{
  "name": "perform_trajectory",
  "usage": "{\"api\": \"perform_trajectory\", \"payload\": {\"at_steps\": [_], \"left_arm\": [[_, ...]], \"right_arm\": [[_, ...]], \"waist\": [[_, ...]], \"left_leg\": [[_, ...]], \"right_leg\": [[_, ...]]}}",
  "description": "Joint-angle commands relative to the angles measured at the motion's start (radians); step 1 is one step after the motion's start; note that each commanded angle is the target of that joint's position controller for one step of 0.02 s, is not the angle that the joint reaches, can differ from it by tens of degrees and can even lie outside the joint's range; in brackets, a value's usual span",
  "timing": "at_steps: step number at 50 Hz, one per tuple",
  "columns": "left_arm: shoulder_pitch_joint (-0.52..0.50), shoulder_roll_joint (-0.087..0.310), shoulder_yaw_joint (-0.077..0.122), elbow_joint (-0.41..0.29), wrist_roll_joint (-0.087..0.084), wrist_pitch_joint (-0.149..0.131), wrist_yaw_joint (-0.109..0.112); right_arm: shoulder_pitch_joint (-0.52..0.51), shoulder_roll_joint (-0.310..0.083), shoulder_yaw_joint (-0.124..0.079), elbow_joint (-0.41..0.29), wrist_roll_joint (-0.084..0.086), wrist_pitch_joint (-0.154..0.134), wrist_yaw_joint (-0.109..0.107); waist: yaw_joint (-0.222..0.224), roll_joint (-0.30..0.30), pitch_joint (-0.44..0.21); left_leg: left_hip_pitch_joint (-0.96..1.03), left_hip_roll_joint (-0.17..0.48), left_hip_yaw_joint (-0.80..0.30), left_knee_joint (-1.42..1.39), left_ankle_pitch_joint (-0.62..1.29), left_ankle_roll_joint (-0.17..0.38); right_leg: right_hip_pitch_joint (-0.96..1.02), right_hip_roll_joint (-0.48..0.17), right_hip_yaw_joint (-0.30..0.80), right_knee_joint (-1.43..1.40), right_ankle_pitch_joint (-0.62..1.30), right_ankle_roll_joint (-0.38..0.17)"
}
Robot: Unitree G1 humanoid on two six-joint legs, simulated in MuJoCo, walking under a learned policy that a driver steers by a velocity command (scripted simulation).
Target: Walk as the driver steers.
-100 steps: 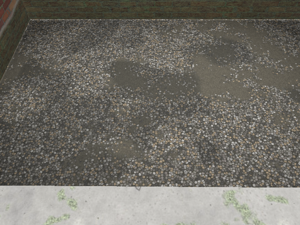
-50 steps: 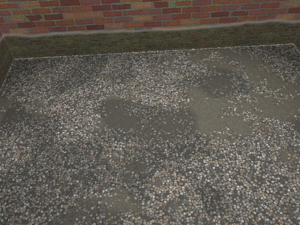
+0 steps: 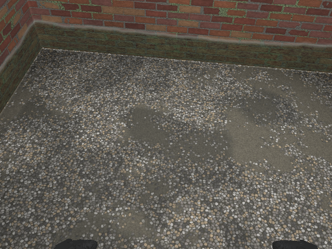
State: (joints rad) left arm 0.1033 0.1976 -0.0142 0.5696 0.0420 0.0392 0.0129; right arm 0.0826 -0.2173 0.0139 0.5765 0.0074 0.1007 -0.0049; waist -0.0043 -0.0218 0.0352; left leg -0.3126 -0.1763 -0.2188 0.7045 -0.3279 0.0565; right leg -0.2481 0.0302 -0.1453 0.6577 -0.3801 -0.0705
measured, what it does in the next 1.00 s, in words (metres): stands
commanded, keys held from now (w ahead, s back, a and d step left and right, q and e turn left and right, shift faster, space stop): q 0.06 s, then no key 0.80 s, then w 0.14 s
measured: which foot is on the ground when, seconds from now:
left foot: down 0.00-1.00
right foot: down 0.00-1.00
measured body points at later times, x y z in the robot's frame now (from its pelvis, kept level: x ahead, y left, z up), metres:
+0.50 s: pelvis +0.00 -0.01 +0.01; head +0.00 +0.00 +0.46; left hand +0.17 +0.23 -0.09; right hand +0.16 -0.23 -0.09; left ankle +0.02 +0.09 -0.72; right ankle -0.01 -0.07 -0.72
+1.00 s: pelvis +0.02 -0.03 +0.01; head +0.01 -0.03 +0.46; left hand +0.15 +0.20 -0.10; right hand +0.19 -0.25 -0.09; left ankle +0.02 +0.09 -0.72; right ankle -0.01 -0.07 -0.72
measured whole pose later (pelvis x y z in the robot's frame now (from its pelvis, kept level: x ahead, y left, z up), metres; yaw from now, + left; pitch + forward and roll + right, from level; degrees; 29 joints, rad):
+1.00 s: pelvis +0.02 -0.03 +0.01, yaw +5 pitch -1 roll +0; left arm 0.19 0.20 -0.04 0.66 0.03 0.08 -0.02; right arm 0.20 -0.20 0.04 0.63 -0.01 0.09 -0.02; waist -0.02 -0.01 -0.01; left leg -0.27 -0.12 -0.23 0.58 -0.28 0.01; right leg -0.16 0.03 -0.25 0.50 -0.35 -0.11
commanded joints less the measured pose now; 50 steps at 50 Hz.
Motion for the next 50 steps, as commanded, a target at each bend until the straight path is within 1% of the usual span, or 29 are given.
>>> {"api": "perform_trajectory", "payload": {"at_steps": [1, 2, 3, 4, 5, 7, 10, 12, 13, 16, 18, 20, 26, 27, 28, 29, 31, 33, 35, 37, 38, 39, 40, 43, 44, 45, 47, 49, 50], "left_arm": [[-0.063, 0.078, 0.029, -0.089, -0.001, -0.010, 0.003], [-0.063, 0.086, 0.032, -0.087, -0.004, -0.011, 0.004], [-0.060, 0.092, 0.036, -0.083, -0.006, -0.010, 0.004], [-0.064, 0.082, 0.033, -0.088, -0.007, -0.007, 0.002], [-0.066, 0.079, 0.032, -0.085, -0.008, -0.005, 0.001], [-0.070, 0.074, 0.031, -0.088, -0.008, 0.010, -0.002], [-0.053, 0.088, 0.034, -0.075, -0.011, 0.018, -0.005], [-0.040, 0.087, 0.034, -0.064, -0.011, 0.018, -0.006], [-0.037, 0.083, 0.035, -0.059, -0.011, 0.021, -0.008], [-0.034, 0.081, 0.034, -0.049, -0.012, 0.026, -0.012], [-0.038, 0.083, 0.034, -0.045, -0.012, 0.031, -0.013], [-0.043, 0.086, 0.035, -0.043, -0.012, 0.037, -0.013], [-0.039, 0.086, 0.041, -0.040, -0.013, 0.055, -0.015], [-0.011, 0.093, 0.025, -0.055, 0.021, 0.051, 0.017], [-0.015, 0.085, 0.022, -0.051, 0.029, 0.047, 0.031], [-0.017, 0.083, 0.017, -0.052, 0.031, 0.044, 0.035], [-0.005, 0.086, 0.012, -0.050, 0.033, 0.038, 0.037], [0.001, 0.090, 0.007, -0.044, 0.029, 0.032, 0.030], [0.004, 0.097, 0.004, -0.033, 0.019, 0.026, 0.024], [0.022, 0.108, 0.005, -0.017, 0.011, 0.023, 0.021], [0.023, 0.116, 0.004, -0.014, 0.009, 0.015, 0.019], [0.014, 0.124, 0.004, -0.008, 0.009, 0.011, 0.020], [0.004, 0.130, 0.005, -0.003, 0.009, 0.010, 0.022], [0.012, 0.134, 0.004, 0.008, 0.013, 0.015, 0.023], [-0.029, 0.061, -0.010, -0.001, -0.011, 0.020, -0.007], [-0.012, 0.047, -0.015, -0.005, -0.015, 0.021, -0.023], [0.028, 0.064, -0.011, 0.004, -0.012, 0.024, -0.035], [0.053, 0.090, -0.001, 0.008, -0.013, 0.027, -0.036], [0.056, 0.092, 0.000, 0.006, -0.014, 0.027, -0.035]], "right_arm": [[-0.022, -0.102, -0.034, -0.086, 0.000, -0.014, -0.005], [-0.019, -0.112, -0.042, -0.091, 0.012, -0.016, -0.003], [-0.010, -0.114, -0.045, -0.093, 0.012, -0.016, -0.003], [-0.003, -0.109, -0.043, -0.094, 0.009, -0.017, -0.001], [0.009, -0.107, -0.043, -0.092, 0.006, -0.019, 0.001], [0.021, -0.110, -0.039, -0.087, 0.004, -0.031, 0.005], [0.032, -0.115, -0.036, -0.085, 0.000, -0.038, 0.010], [0.045, -0.112, -0.033, -0.082, -0.001, -0.039, 0.009], [0.038, -0.104, -0.030, -0.078, 0.000, -0.042, 0.006], [0.060, -0.085, -0.024, -0.068, -0.002, -0.046, 0.000], [0.076, -0.080, -0.022, -0.059, -0.004, -0.049, -0.002], [0.086, -0.079, -0.021, -0.050, -0.007, -0.053, -0.002], [0.093, -0.087, -0.020, -0.038, -0.009, -0.060, -0.008], [0.115, -0.110, -0.013, -0.075, -0.008, -0.046, 0.015], [0.100, -0.108, -0.012, -0.082, -0.003, -0.041, 0.023], [0.095, -0.108, -0.009, -0.094, -0.003, -0.042, 0.026], [0.094, -0.103, -0.005, -0.103, -0.003, -0.045, 0.025], [0.107, -0.092, 0.000, -0.105, -0.004, -0.043, 0.021], [0.127, -0.086, 0.002, -0.104, -0.008, -0.038, 0.017], [0.121, -0.087, 0.002, -0.110, -0.015, -0.032, 0.015], [0.098, -0.092, 0.001, -0.126, -0.018, -0.033, 0.015], [0.103, -0.090, 0.001, -0.129, -0.018, -0.033, 0.014], [0.116, -0.091, 0.001, -0.129, -0.018, -0.032, 0.014], [0.125, -0.093, 0.002, -0.133, -0.022, -0.029, 0.009], [0.121, -0.071, -0.006, -0.061, -0.024, -0.029, -0.008], [0.125, -0.062, 0.001, -0.050, -0.024, -0.029, -0.018], [0.074, -0.062, 0.001, -0.030, -0.017, -0.028, -0.021], [0.055, -0.061, 0.001, -0.013, -0.012, -0.026, -0.018], [0.050, -0.060, 0.001, -0.005, -0.011, -0.027, -0.020]], "waist": [[-0.015, 0.030, -0.142], [-0.018, 0.024, -0.140], [-0.019, 0.016, -0.135], [-0.021, 0.003, -0.135], [-0.024, 0.010, -0.128], [-0.023, 0.055, -0.100], [-0.018, 0.091, -0.053], [-0.015, 0.083, -0.044], [-0.016, 0.081, -0.054], [-0.021, 0.022, -0.065], [-0.027, 0.004, -0.070], [-0.030, 0.013, -0.071], [-0.022, 0.061, -0.079], [-0.006, 0.094, -0.072], [0.000, 0.089, -0.066], [0.002, 0.087, -0.063], [0.007, 0.067, -0.086], [0.000, 0.026, -0.101], [-0.013, -0.007, -0.103], [-0.012, 0.006, -0.087], [-0.006, 0.015, -0.080], [-0.018, 0.022, -0.077], [-0.027, 0.024, -0.077], [-0.023, 0.032, -0.093], [-0.049, 0.010, -0.099], [-0.036, 0.018, -0.121], [-0.015, 0.049, -0.075], [-0.007, 0.039, -0.045], [-0.006, 0.029, -0.038]], "left_leg": [[-0.214, 0.114, -0.139, -0.127, 0.175, 0.046], [-0.231, 0.111, -0.147, -0.121, 0.114, 0.040], [-0.252, 0.109, -0.146, -0.116, 0.061, 0.038], [-0.265, 0.113, -0.143, -0.120, 0.030, 0.031], [-0.274, 0.113, -0.145, -0.130, -0.006, 0.027], [-0.284, 0.120, -0.168, -0.173, -0.063, 0.031], [-0.284, 0.131, -0.230, -0.241, -0.042, 0.032], [-0.291, 0.131, -0.243, -0.258, -0.030, 0.024], [-0.284, 0.127, -0.227, -0.253, -0.033, 0.019], [-0.273, 0.109, -0.158, -0.207, -0.050, 0.003], [-0.249, 0.102, -0.117, -0.183, -0.023, -0.001], [-0.223, 0.104, -0.108, -0.185, 0.015, 0.003], [-0.229, 0.127, -0.176, -0.232, 0.086, 0.023], [-0.258, 0.159, -0.274, -0.240, 0.027, 0.074], [-0.281, 0.178, -0.305, -0.262, 0.007, 0.092], [-0.299, 0.180, -0.313, -0.271, 0.001, 0.093], [-0.300, 0.165, -0.270, -0.245, -0.009, 0.073], [-0.281, 0.141, -0.188, -0.186, -0.037, 0.037], [-0.249, 0.123, -0.103, -0.127, -0.040, 0.004], [-0.209, 0.131, -0.064, -0.112, -0.024, -0.010], [-0.192, 0.143, -0.058, -0.111, 0.016, -0.009], [-0.180, 0.148, -0.053, -0.114, 0.045, -0.010], [-0.179, 0.149, -0.051, -0.115, 0.077, -0.009], [-0.168, 0.149, -0.050, -0.116, 0.109, 0.001], [-0.120, 0.128, -0.003, -0.167, 0.085, -0.024], [-0.093, 0.130, -0.030, -0.202, 0.071, -0.021], [-0.105, 0.131, -0.058, -0.244, 0.061, -0.004], [-0.128, 0.120, -0.038, -0.234, 0.074, 0.005], [-0.135, 0.113, -0.022, -0.222, 0.081, 0.004]], "right_leg": [[0.283, -0.110, 0.106, -0.019, 0.357, 0.040], [0.292, -0.123, 0.107, -0.027, 0.358, 0.031], [0.300, -0.139, 0.110, -0.031, 0.363, 0.021], [0.307, -0.149, 0.112, -0.036, 0.374, 0.012], [0.306, -0.154, 0.109, -0.043, 0.353, 0.005], [0.283, -0.149, 0.100, -0.062, 0.240, -0.009], [0.255, -0.104, 0.080, -0.078, 0.125, 0.004], [0.275, -0.098, 0.080, -0.094, 0.132, 0.007], [0.292, -0.111, 0.087, -0.108, 0.160, 0.002], [0.317, -0.160, 0.099, -0.142, 0.292, -0.011], [0.305, -0.180, 0.097, -0.156, 0.350, -0.019], [0.284, -0.174, 0.085, -0.157, 0.351, -0.017], [0.297, -0.126, 0.064, -0.128, 0.274, -0.001], [0.295, -0.124, 0.071, -0.094, 0.248, -0.043], [0.300, -0.112, 0.080, -0.075, 0.240, -0.052], [0.309, -0.108, 0.083, -0.076, 0.242, -0.055], [0.333, -0.129, 0.091, -0.107, 0.289, -0.061], [0.333, -0.179, 0.107, -0.159, 0.376, -0.078], [0.308, -0.228, 0.119, -0.201, 0.450, -0.100], [0.257, -0.246, 0.124, -0.230, 0.460, -0.109], [0.236, -0.248, 0.123, -0.242, 0.448, -0.108], [0.227, -0.244, 0.110, -0.245, 0.444, -0.101], [0.232, -0.235, 0.093, -0.239, 0.448, -0.094], [0.241, -0.221, 0.074, -0.225, 0.456, -0.081], [0.226, -0.204, 0.055, -0.211, 0.489, -0.039], [0.232, -0.180, 0.044, -0.229, 0.384, -0.012], [0.223, -0.151, 0.039, -0.263, 0.184, 0.018], [0.232, -0.147, 0.042, -0.270, 0.140, 0.028], [0.236, -0.155, 0.045, -0.272, 0.153, 0.029]]}}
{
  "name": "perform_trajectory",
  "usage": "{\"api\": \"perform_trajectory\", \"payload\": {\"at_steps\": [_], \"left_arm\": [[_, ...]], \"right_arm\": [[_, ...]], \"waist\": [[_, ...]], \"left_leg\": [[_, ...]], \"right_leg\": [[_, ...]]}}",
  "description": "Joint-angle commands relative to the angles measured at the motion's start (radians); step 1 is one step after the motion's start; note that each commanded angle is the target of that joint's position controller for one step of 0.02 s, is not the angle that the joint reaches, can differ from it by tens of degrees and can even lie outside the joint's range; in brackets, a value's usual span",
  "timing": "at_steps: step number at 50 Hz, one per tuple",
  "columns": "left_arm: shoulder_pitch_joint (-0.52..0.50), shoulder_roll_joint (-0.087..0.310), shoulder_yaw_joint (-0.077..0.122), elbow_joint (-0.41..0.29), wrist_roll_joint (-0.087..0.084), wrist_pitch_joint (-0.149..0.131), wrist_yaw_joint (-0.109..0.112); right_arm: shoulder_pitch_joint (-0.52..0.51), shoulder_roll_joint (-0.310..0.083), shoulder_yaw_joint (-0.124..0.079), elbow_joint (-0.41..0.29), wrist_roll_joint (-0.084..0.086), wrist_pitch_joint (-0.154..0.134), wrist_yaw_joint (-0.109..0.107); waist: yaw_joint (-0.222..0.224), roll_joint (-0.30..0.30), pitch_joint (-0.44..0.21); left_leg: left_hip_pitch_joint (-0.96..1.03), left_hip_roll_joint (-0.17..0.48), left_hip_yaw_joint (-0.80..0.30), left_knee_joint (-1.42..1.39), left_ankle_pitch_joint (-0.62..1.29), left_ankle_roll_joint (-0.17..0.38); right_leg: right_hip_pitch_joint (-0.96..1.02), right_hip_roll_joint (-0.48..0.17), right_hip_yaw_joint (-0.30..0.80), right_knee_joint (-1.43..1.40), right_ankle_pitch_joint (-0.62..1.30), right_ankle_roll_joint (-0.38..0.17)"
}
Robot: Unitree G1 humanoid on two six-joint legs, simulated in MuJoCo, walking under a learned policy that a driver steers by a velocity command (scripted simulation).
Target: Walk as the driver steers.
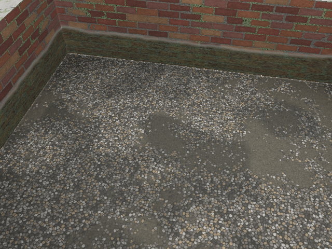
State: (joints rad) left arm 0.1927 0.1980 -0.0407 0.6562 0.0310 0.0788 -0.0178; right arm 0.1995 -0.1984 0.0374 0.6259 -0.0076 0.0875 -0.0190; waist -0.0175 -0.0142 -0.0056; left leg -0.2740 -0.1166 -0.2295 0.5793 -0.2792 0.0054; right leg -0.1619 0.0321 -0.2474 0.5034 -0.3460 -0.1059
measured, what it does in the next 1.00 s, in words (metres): stands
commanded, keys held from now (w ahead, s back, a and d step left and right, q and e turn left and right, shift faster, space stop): w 0.50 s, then no key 0.50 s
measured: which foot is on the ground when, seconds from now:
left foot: down 0.00-1.00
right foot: down 0.00-1.00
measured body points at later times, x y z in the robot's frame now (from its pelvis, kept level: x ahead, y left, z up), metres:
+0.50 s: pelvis +0.02 +0.01 -0.02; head +0.02 +0.01 +0.43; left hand +0.17 +0.23 -0.12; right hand +0.19 -0.22 -0.11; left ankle +0.02 +0.11 -0.73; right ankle -0.03 -0.03 -0.73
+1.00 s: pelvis +0.02 +0.02 +0.01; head +0.02 +0.02 +0.46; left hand +0.11 +0.25 -0.12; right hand +0.15 -0.19 -0.11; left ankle +0.02 +0.11 -0.73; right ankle -0.03 -0.03 -0.73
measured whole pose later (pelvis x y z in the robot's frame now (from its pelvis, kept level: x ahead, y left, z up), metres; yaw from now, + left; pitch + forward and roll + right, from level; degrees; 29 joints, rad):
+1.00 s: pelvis +0.02 +0.02 +0.01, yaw +1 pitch +0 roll +0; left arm 0.29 0.19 -0.04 0.72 0.02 0.07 0.01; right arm 0.17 -0.16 0.05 0.74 0.00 0.09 -0.04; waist -0.02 0.00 0.00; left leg -0.21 -0.11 -0.14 0.45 -0.23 0.05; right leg -0.10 0.00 -0.26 0.41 -0.31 -0.07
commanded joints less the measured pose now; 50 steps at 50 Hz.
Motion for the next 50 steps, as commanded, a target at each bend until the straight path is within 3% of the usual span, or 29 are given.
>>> {"api": "perform_trajectory", "payload": {"at_steps": [1, 3, 4, 7, 11, 17, 23, 27, 34, 39, 45, 50], "left_arm": [[-0.032, 0.090, 0.027, -0.083, -0.004, -0.013, -0.002], [-0.032, 0.088, 0.027, -0.086, -0.011, -0.021, 0.003], [-0.001, 0.098, 0.033, -0.069, -0.020, -0.026, 0.017], [0.004, 0.091, 0.032, -0.072, -0.020, -0.030, 0.029], [0.012, 0.086, 0.030, -0.078, -0.017, -0.030, 0.030], [0.005, 0.082, 0.031, -0.094, -0.009, -0.024, 0.031], [-0.008, 0.067, 0.026, -0.108, -0.005, -0.021, 0.029], [-0.005, 0.058, 0.022, -0.110, -0.003, -0.018, 0.027], [0.023, 0.040, 0.010, -0.086, 0.002, -0.010, 0.022], [0.055, 0.050, 0.011, -0.042, 0.001, -0.021, 0.024], [0.069, 0.068, 0.020, -0.011, -0.007, -0.026, 0.027], [0.069, 0.076, 0.025, -0.006, -0.008, -0.016, 0.029]], "right_arm": [[-0.070, -0.078, -0.022, -0.047, 0.005, -0.016, -0.008], [-0.074, -0.071, -0.021, -0.037, -0.001, -0.016, -0.013], [-0.072, -0.069, -0.025, -0.035, -0.005, -0.008, -0.023], [-0.074, -0.067, -0.025, -0.025, -0.001, -0.005, -0.029], [-0.101, -0.058, -0.025, -0.024, -0.002, -0.007, -0.026], [-0.108, -0.068, -0.026, -0.021, -0.001, -0.008, -0.033], [-0.133, -0.068, -0.023, -0.033, 0.001, -0.010, -0.033], [-0.124, -0.063, -0.020, -0.028, 0.001, -0.011, -0.031], [-0.111, -0.045, -0.011, -0.006, 0.006, -0.011, -0.017], [-0.087, -0.036, -0.009, 0.024, 0.003, -0.011, -0.009], [-0.080, -0.031, -0.009, 0.038, 0.004, -0.015, -0.016], [-0.078, -0.035, -0.010, 0.037, 0.001, -0.013, -0.022]], "waist": [[0.008, 0.012, 0.003], [0.008, -0.011, -0.001], [0.003, -0.027, -0.021], [0.000, -0.026, -0.025], [0.005, -0.020, -0.022], [0.000, 0.006, -0.057], [-0.001, 0.010, -0.072], [-0.004, 0.009, -0.071], [-0.002, 0.035, 0.014], [-0.002, 0.028, 0.025], [-0.001, 0.004, -0.039], [-0.005, 0.003, -0.050]], "left_leg": [[-0.175, 0.049, 0.005, -0.084, 0.036, 0.053], [-0.168, 0.044, 0.027, -0.056, 0.048, 0.050], [-0.172, 0.046, 0.052, -0.025, 0.045, 0.062], [-0.181, 0.050, 0.089, 0.021, 0.043, 0.062], [-0.129, 0.052, 0.111, 0.055, 0.102, 0.066], [-0.080, 0.061, 0.099, 0.087, 0.303, 0.082], [-0.089, 0.070, 0.082, 0.090, 0.361, 0.092], [-0.102, 0.072, 0.065, 0.068, 0.298, 0.095], [-0.145, 0.101, -0.021, -0.089, 0.134, 0.089], [-0.106, 0.114, -0.044, -0.190, 0.152, 0.075], [-0.050, 0.119, -0.025, -0.200, 0.230, 0.075], [-0.056, 0.119, -0.011, -0.179, 0.239, 0.078]], "right_leg": [[0.151, -0.165, 0.150, -0.118, 0.136, 0.063], [0.150, -0.167, 0.146, -0.102, 0.187, 0.064], [0.189, -0.184, 0.148, -0.080, 0.275, 0.058], [0.194, -0.212, 0.151, -0.047, 0.404, 0.033], [0.133, -0.197, 0.139, -0.009, 0.455, 0.026], [0.100, -0.155, 0.105, 0.061, 0.434, 0.037], [0.084, -0.144, 0.097, 0.091, 0.363, 0.045], [0.078, -0.149, 0.102, 0.085, 0.287, 0.045], [0.088, -0.158, 0.119, -0.029, 0.098, 0.053], [0.151, -0.171, 0.135, -0.116, 0.195, 0.054], [0.210, -0.177, 0.138, -0.137, 0.347, 0.052], [0.210, -0.178, 0.136, -0.130, 0.379, 0.044]]}}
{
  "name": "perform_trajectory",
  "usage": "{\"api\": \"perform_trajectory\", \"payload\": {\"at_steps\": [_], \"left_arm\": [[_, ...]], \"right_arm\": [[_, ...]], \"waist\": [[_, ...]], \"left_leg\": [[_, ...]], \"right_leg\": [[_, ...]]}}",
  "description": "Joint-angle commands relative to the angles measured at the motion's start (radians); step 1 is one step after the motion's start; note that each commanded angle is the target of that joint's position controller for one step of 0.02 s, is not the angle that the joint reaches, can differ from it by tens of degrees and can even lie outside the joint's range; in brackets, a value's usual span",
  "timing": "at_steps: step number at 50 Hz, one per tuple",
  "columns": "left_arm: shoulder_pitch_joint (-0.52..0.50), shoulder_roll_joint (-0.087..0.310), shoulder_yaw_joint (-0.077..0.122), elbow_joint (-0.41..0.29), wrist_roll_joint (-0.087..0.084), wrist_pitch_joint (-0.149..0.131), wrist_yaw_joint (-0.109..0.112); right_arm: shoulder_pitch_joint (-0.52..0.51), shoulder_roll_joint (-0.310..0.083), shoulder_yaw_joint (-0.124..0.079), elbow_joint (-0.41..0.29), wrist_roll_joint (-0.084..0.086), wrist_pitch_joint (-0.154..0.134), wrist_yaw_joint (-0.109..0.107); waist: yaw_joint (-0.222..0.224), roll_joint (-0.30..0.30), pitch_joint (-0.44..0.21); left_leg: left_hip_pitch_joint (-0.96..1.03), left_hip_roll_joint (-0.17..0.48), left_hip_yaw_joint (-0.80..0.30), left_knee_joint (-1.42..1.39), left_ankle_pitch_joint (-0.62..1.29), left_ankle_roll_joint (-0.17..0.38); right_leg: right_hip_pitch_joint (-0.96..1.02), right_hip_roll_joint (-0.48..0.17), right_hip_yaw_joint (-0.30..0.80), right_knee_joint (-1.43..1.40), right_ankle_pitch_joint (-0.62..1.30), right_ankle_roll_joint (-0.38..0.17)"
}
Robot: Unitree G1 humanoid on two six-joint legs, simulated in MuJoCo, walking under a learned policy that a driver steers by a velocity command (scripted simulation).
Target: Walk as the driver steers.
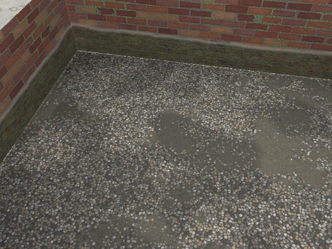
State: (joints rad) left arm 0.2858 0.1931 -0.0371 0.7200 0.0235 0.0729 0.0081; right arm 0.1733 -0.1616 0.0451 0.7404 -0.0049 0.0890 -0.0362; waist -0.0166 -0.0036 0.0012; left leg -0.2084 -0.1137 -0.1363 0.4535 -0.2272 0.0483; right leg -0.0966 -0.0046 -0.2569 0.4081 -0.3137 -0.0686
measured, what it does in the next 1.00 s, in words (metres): stands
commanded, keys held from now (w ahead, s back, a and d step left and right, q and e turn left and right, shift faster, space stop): no key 0.80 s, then w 0.20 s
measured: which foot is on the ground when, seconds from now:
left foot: down 0.00-1.00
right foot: down 0.00-1.00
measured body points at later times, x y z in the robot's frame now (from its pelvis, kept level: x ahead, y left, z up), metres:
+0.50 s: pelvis -0.01 +0.00 -0.01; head +0.00 +0.01 +0.44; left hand +0.08 +0.25 -0.13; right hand +0.17 -0.20 -0.10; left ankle +0.00 +0.09 -0.74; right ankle -0.05 -0.05 -0.74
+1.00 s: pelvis +0.00 +0.00 -0.01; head -0.01 +0.00 +0.44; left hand +0.11 +0.22 -0.13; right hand +0.16 -0.21 -0.11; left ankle +0.00 +0.09 -0.74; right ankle -0.05 -0.06 -0.74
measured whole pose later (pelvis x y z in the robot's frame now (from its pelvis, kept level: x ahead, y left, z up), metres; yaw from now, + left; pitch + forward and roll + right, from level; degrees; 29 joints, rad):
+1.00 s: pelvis +0.00 +0.00 -0.01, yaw +1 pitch -1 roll +0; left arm 0.29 0.19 -0.05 0.69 0.02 0.08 0.00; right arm 0.17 -0.17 0.06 0.68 -0.01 0.09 -0.03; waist 0.00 -0.01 -0.02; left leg -0.23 -0.12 -0.14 0.53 -0.27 0.04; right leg -0.11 -0.01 -0.26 0.48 -0.37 -0.07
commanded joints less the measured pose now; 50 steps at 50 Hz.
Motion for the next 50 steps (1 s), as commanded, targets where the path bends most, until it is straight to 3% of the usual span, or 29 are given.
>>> {"api": "perform_trajectory", "payload": {"at_steps": [1, 2, 3, 6, 20, 40, 41, 42, 45, 50], "left_arm": [[-0.025, 0.084, 0.023, -0.070, 0.000, -0.007, 0.004], [-0.025, 0.087, 0.024, -0.070, 0.000, -0.004, 0.004], [0.046, 0.120, 0.027, -0.061, 0.018, 0.002, 0.019], [0.035, 0.111, 0.022, -0.063, 0.033, 0.010, 0.032], [0.022, 0.134, 0.017, -0.088, 0.035, 0.009, 0.042], [0.005, 0.145, 0.015, -0.104, 0.036, 0.007, 0.039], [0.010, 0.119, 0.004, -0.103, 0.042, 0.003, 0.036], [-0.044, 0.060, -0.001, -0.095, 0.014, -0.005, 0.011], [-0.006, 0.091, 0.010, -0.086, 0.005, -0.010, -0.011], [-0.009, 0.101, 0.019, -0.096, -0.005, -0.013, -0.003]], "right_arm": [[-0.052, -0.073, -0.018, -0.079, -0.003, -0.014, -0.005], [-0.052, -0.075, -0.019, -0.080, -0.003, -0.013, -0.006], [-0.010, -0.082, -0.003, -0.094, -0.024, -0.007, 0.005], [-0.041, -0.088, -0.003, -0.132, -0.013, -0.009, 0.014], [-0.049, -0.113, -0.002, -0.231, -0.010, -0.016, 0.022], [-0.055, -0.124, -0.004, -0.256, -0.009, -0.021, 0.028], [-0.045, -0.110, 0.002, -0.251, -0.013, -0.021, 0.029], [-0.052, -0.079, -0.006, -0.195, -0.009, -0.015, 0.014], [-0.057, -0.091, -0.009, -0.156, -0.005, -0.006, 0.007], [-0.077, -0.084, -0.016, -0.134, -0.003, -0.012, -0.001]], "waist": [[-0.006, -0.007, -0.056], [-0.007, -0.005, -0.055], [0.031, -0.003, -0.027], [0.027, 0.021, -0.014], [0.021, 0.032, -0.029], [0.027, 0.025, -0.035], [0.026, 0.031, -0.057], [-0.012, 0.021, -0.069], [0.010, 0.013, -0.016], [0.015, -0.017, -0.001]], "left_leg": [[-0.126, 0.115, -0.102, -0.048, 0.187, 0.036], [-0.131, 0.115, -0.101, -0.043, 0.187, 0.037], [-0.154, 0.123, -0.139, -0.065, 0.205, 0.073], [-0.170, 0.122, -0.123, -0.050, 0.185, 0.077], [-0.187, 0.117, -0.131, 0.004, 0.144, 0.069], [-0.201, 0.114, -0.132, 0.009, 0.140, 0.064], [-0.171, 0.122, -0.143, -0.021, 0.094, 0.061], [-0.125, 0.113, -0.108, -0.052, 0.073, 0.034], [-0.152, 0.099, -0.115, -0.066, 0.046, 0.048], [-0.185, 0.064, -0.042, 0.036, 0.075, 0.048]], "right_leg": [[0.142, -0.142, 0.144, -0.031, 0.349, 0.005], [0.139, -0.143, 0.144, -0.027, 0.349, 0.003], [0.169, -0.127, 0.126, -0.046, 0.289, -0.027], [0.163, -0.137, 0.136, -0.044, 0.301, -0.048], [0.094, -0.143, 0.152, -0.016, 0.203, -0.077], [0.109, -0.149, 0.154, -0.006, 0.227, -0.078], [0.109, -0.147, 0.152, -0.026, 0.149, -0.073], [0.086, -0.148, 0.152, -0.017, 0.180, -0.019], [0.100, -0.118, 0.139, -0.033, 0.045, 0.008], [0.096, -0.132, 0.130, 0.017, 0.144, -0.003]]}}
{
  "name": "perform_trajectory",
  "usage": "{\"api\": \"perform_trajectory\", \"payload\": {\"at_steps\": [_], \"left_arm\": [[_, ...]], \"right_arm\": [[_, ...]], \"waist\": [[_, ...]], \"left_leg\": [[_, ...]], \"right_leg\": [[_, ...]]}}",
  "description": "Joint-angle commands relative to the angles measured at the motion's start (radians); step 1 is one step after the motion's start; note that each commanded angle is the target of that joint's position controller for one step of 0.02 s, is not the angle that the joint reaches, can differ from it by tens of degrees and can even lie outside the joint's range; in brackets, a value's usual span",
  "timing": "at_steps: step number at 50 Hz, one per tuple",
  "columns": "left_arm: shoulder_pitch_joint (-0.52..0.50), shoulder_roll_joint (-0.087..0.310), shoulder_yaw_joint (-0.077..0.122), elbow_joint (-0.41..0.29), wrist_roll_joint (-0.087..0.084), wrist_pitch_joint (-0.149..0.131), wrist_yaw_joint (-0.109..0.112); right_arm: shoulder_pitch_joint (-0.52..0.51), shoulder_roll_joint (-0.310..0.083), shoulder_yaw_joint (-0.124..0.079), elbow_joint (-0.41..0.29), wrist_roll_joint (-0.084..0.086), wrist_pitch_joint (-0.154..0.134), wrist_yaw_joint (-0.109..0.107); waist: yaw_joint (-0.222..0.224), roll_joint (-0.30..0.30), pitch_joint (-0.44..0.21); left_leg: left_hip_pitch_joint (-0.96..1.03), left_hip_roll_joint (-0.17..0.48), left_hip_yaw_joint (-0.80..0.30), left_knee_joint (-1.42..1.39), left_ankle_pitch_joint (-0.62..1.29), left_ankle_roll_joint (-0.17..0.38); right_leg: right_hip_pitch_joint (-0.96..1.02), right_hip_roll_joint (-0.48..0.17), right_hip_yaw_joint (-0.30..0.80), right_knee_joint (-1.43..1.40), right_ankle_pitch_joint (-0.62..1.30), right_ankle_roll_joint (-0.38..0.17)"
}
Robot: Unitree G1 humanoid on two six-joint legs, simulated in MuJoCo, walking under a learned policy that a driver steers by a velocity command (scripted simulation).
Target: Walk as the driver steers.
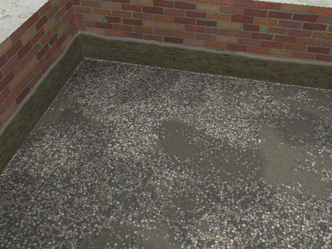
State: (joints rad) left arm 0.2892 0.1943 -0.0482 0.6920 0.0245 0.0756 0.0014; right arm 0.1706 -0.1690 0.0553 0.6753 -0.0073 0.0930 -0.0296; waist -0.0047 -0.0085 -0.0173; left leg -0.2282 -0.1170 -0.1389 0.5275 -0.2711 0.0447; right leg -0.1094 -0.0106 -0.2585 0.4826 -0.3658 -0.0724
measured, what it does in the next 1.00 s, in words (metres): stands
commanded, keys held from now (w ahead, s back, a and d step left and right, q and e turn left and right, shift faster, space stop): w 1.00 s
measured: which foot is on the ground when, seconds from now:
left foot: down 0.00-1.00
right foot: down 0.00-1.00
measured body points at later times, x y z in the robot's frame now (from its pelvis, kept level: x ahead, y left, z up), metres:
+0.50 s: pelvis +0.00 +0.01 -0.02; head -0.01 +0.01 +0.43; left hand +0.16 +0.21 -0.12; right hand +0.18 -0.21 -0.11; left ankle +0.00 +0.09 -0.73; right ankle -0.05 -0.05 -0.73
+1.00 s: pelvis -0.03 +0.01 -0.01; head -0.04 +0.01 +0.44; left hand +0.14 +0.21 -0.10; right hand +0.17 -0.19 -0.10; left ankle +0.00 +0.09 -0.73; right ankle -0.05 -0.05 -0.73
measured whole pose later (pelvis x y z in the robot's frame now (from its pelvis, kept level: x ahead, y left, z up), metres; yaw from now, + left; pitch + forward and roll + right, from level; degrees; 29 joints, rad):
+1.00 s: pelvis -0.03 +0.01 -0.01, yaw +0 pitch -2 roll +0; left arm 0.21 0.15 -0.05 0.58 0.03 0.05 -0.01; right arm 0.10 -0.17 0.06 0.65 0.00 0.05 -0.02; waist 0.00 0.01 -0.01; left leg -0.32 -0.12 -0.08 0.65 -0.29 0.06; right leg -0.21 -0.04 -0.25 0.64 -0.41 -0.06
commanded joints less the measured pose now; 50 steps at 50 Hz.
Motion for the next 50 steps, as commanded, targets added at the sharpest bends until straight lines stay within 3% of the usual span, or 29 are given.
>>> {"api": "perform_trajectory", "payload": {"at_steps": [1, 4, 5, 8, 9, 11, 14, 22, 36, 37, 42, 43, 50], "left_arm": [[-0.017, 0.098, 0.030, -0.072, -0.008, -0.018, 0.006], [-0.030, 0.092, 0.030, -0.083, -0.008, -0.019, 0.011], [-0.076, 0.090, 0.031, -0.110, -0.012, -0.010, 0.016], [-0.055, 0.093, 0.041, -0.113, -0.001, -0.012, 0.022], [-0.021, 0.088, 0.042, -0.096, 0.002, -0.021, 0.018], [-0.065, 0.062, 0.030, -0.113, 0.002, -0.014, 0.014], [-0.086, 0.050, 0.025, -0.126, 0.001, -0.009, 0.011], [-0.109, 0.047, 0.024, -0.142, 0.000, -0.019, 0.013], [-0.138, 0.022, 0.018, -0.175, 0.003, -0.019, 0.005], [-0.170, 0.009, 0.010, -0.195, 0.011, -0.022, -0.005], [-0.155, 0.008, 0.010, -0.201, 0.012, -0.035, -0.015], [-0.136, 0.015, 0.014, -0.197, 0.005, -0.037, -0.016], [-0.142, 0.022, 0.015, -0.198, 0.004, -0.044, -0.012]], "right_arm": [[-0.075, -0.077, -0.028, -0.067, -0.001, -0.017, -0.010], [-0.077, -0.075, -0.032, -0.065, -0.001, -0.019, -0.015], [-0.129, -0.075, -0.032, -0.091, -0.015, -0.024, 0.004], [-0.107, -0.063, -0.032, -0.080, -0.023, -0.035, 0.004], [-0.052, -0.067, -0.034, -0.056, -0.002, -0.033, -0.014], [-0.091, -0.080, -0.038, -0.068, 0.007, -0.024, -0.019], [-0.106, -0.080, -0.036, -0.074, 0.002, -0.019, -0.020], [-0.134, -0.078, -0.033, -0.090, 0.001, -0.027, -0.012], [-0.167, -0.061, -0.022, -0.108, 0.003, -0.039, -0.001], [-0.168, -0.065, -0.018, -0.109, 0.005, -0.045, 0.004], [-0.176, -0.069, -0.015, -0.117, 0.006, -0.053, 0.008], [-0.158, -0.099, -0.023, -0.108, 0.006, -0.056, 0.004], [-0.168, -0.079, -0.022, -0.116, 0.001, -0.058, 0.012]], "waist": [[0.001, -0.012, 0.016], [-0.004, -0.010, 0.012], [-0.013, -0.018, 0.070], [-0.004, -0.020, -0.039], [0.003, -0.011, -0.143], [-0.009, 0.002, -0.080], [-0.012, 0.006, -0.042], [-0.012, 0.000, -0.041], [-0.013, 0.009, -0.027], [-0.013, 0.023, -0.008], [-0.003, 0.034, -0.027], [0.010, 0.045, -0.023], [0.001, -0.011, -0.024]], "left_leg": [[-0.166, 0.063, -0.026, -0.016, 0.121, 0.050], [-0.165, 0.058, -0.004, 0.037, 0.164, 0.049], [-0.215, 0.057, 0.038, 0.083, 0.269, 0.038], [-0.129, 0.060, 0.058, 0.097, 0.356, 0.039], [-0.043, 0.065, 0.018, 0.077, 0.319, 0.060], [-0.074, 0.076, -0.010, 0.089, 0.350, 0.076], [-0.124, 0.082, -0.021, 0.095, 0.352, 0.073], [-0.141, 0.077, -0.011, 0.100, 0.331, 0.058], [-0.158, 0.080, -0.029, 0.044, 0.202, 0.052], [-0.164, 0.079, -0.055, 0.027, 0.164, 0.041], [-0.198, 0.093, -0.101, -0.029, 0.087, 0.046], [-0.220, 0.097, -0.107, -0.034, 0.065, 0.047], [-0.178, 0.067, -0.027, 0.021, 0.094, 0.021]], "right_leg": [[0.104, -0.130, 0.131, -0.047, 0.221, -0.004], [0.091, -0.137, 0.126, -0.011, 0.299, -0.013], [0.073, -0.181, 0.149, 0.019, 0.510, -0.018], [0.078, -0.178, 0.142, 0.097, 0.653, -0.018], [0.092, -0.124, 0.113, 0.097, 0.446, -0.005], [0.050, -0.089, 0.104, 0.091, 0.315, 0.011], [0.036, -0.092, 0.106, 0.102, 0.294, 0.013], [0.019, -0.111, 0.114, 0.100, 0.276, 0.012], [-0.021, -0.112, 0.125, 0.064, 0.078, 0.015], [-0.056, -0.099, 0.130, 0.064, 0.051, 0.018], [-0.012, -0.085, 0.142, 0.072, 0.031, 0.024], [0.001, -0.084, 0.149, 0.071, 0.005, 0.012], [-0.028, -0.129, 0.178, 0.011, 0.040, -0.006]]}}
Keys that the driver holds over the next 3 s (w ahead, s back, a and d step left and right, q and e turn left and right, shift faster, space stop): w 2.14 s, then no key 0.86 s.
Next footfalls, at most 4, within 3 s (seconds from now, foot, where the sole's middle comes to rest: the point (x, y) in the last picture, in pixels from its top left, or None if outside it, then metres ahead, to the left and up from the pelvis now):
none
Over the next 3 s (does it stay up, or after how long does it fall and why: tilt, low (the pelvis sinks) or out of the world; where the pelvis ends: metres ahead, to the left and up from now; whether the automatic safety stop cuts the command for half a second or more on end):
stays up -0.01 0.00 0.00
